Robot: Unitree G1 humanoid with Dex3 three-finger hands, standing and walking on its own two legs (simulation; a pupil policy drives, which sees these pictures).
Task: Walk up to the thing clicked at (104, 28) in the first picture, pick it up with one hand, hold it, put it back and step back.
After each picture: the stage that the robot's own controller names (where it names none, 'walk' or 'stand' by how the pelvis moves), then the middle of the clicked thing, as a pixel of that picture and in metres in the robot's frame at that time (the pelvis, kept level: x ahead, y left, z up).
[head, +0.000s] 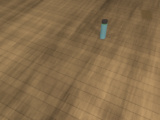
stand; (103, 29) +1.61 -0.22 -0.65
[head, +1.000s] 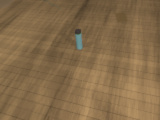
walk; (78, 39) +1.48 +0.17 -0.63
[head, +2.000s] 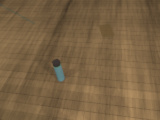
walk; (58, 70) +0.95 +0.33 -0.64
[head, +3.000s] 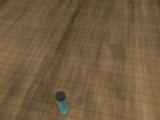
walk; (62, 103) +0.61 +0.22 -0.64
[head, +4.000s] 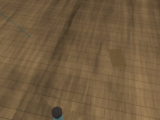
stand; (58, 118) +0.47 +0.18 -0.64
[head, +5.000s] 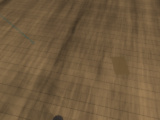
stand; out of the picture +0.44 +0.18 -0.65
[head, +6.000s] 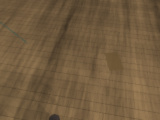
stand; out of the picture +0.44 +0.20 -0.66
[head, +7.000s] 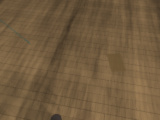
stand; out of the picture +0.45 +0.19 -0.66
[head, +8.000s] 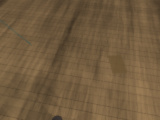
stand; out of the picture +0.44 +0.19 -0.66
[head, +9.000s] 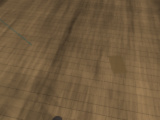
stand; out of the picture +0.44 +0.19 -0.66
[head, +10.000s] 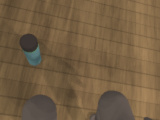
go down; (32, 51) +0.52 +0.19 -0.34
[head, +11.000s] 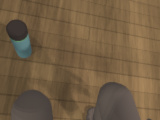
go down; (21, 41) +0.54 +0.21 -0.28
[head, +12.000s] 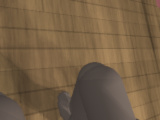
close in; out of the picture +0.52 +0.26 -0.18
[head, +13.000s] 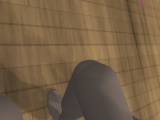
close; out of the picture +0.51 +0.28 -0.18
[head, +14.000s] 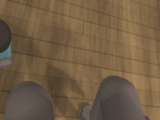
lift; out of the picture +0.41 +0.25 -0.07
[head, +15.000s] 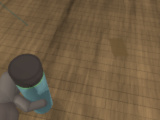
hold; (35, 89) +0.31 +0.15 +0.07
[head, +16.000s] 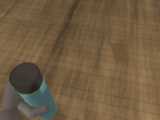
hold; (38, 96) +0.30 +0.15 +0.04
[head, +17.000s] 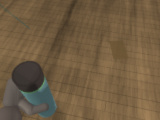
hold; (39, 94) +0.31 +0.15 +0.03
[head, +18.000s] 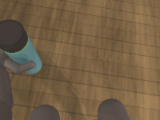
crouch; (23, 52) +0.44 +0.17 -0.03
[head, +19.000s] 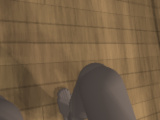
lower; out of the picture +0.49 +0.25 -0.17
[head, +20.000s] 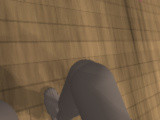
lower; out of the picture +0.48 +0.27 -0.19
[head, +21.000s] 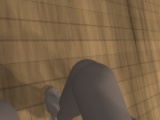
lower; out of the picture +0.48 +0.28 -0.19
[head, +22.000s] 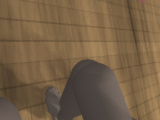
lower; out of the picture +0.48 +0.27 -0.18
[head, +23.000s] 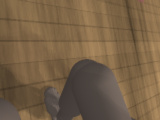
rest; out of the picture +0.48 +0.27 -0.19
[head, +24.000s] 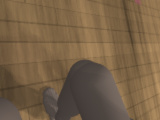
withdraw; out of the picture +0.49 +0.25 -0.19
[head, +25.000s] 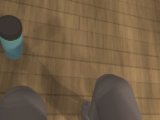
stand; (12, 41) +0.49 +0.21 -0.22
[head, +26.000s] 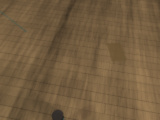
stand; out of the picture +0.43 +0.14 -0.58
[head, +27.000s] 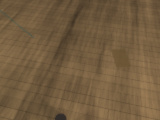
stand; out of the picture +0.43 +0.15 -0.60
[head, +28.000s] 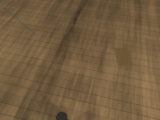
stand; out of the picture +0.43 +0.15 -0.60
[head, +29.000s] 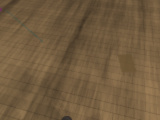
walk; out of the picture +0.44 +0.14 -0.66
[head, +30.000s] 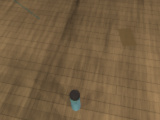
walk; (75, 100) +0.51 +0.09 -0.64
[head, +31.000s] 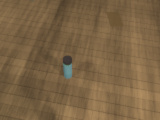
walk; (67, 67) +0.78 +0.10 -0.63
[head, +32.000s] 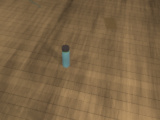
stand; (65, 56) +1.06 +0.17 -0.64
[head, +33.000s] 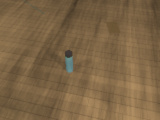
stand; (69, 61) +1.05 +0.15 -0.65
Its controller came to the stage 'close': yes
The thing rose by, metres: 0.68
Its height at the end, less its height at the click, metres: +0.00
